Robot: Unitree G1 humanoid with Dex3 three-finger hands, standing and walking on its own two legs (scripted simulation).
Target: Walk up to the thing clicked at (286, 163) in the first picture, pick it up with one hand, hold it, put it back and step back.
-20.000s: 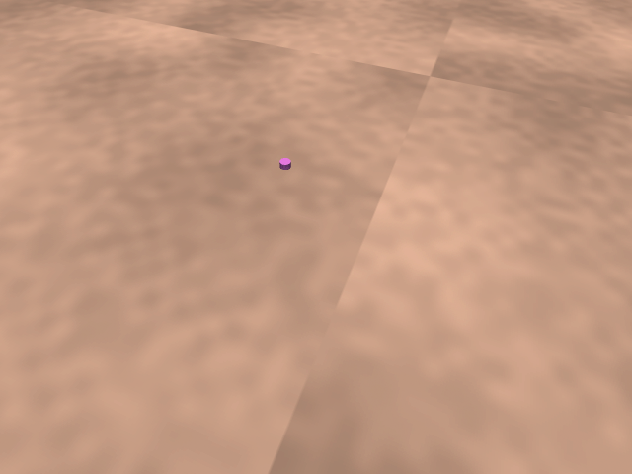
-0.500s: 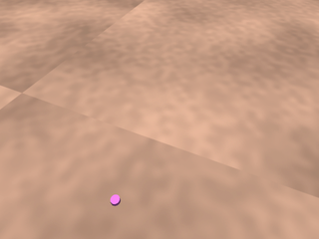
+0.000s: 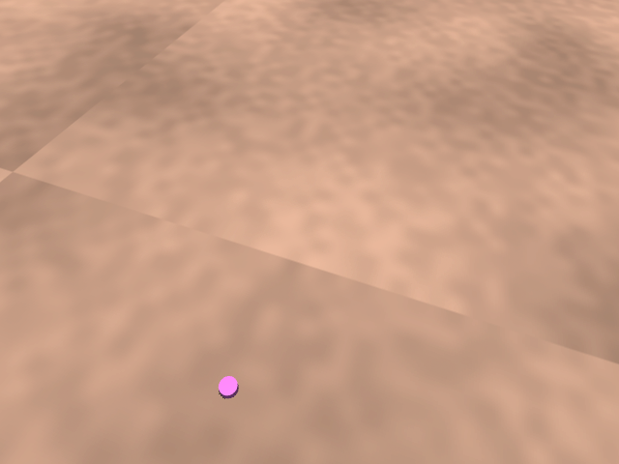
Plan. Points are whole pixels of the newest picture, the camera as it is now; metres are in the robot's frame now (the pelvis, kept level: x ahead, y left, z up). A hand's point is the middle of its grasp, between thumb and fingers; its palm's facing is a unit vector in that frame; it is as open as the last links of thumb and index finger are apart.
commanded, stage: walk up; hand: left
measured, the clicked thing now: (228, 387) +0.41 +0.20 -0.75
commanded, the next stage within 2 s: none
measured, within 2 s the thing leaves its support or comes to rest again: neither
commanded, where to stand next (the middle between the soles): +0.03 -0.04 m, yaw +0 degrees
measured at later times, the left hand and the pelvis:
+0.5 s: hand (142, 457) +0.15 +0.22 -0.14, palm faces -0.04 -0.94 -0.33, open 7.4 cm; pelvis +0.03 -0.02 +0.01, yaw -1 degrees
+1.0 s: hand out of the picture +0.10 +0.22 -0.14, palm faces -0.01 -0.94 -0.33, open 7.4 cm; pelvis +0.02 -0.03 +0.01, yaw -1 degrees
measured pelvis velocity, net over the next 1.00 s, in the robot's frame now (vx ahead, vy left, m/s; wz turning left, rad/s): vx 0.02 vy -0.03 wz -0.02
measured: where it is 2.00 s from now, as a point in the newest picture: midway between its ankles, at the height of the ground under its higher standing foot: outside the picture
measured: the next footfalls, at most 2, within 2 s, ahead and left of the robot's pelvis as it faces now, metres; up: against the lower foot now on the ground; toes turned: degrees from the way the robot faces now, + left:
right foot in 1.84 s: +0.16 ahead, -0.22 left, +0.00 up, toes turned -4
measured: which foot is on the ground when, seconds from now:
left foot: down 0.00-1.00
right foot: down 0.00-1.00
